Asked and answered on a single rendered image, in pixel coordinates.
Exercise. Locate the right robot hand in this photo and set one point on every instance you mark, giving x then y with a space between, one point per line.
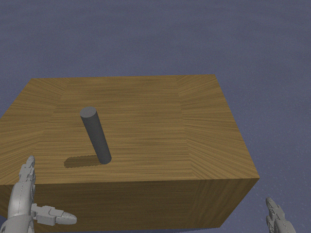
276 221

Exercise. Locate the left robot arm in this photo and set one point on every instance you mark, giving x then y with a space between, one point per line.
18 224

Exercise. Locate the can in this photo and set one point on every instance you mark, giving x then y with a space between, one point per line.
95 132

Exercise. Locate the left robot hand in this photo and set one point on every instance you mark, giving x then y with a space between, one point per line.
22 200

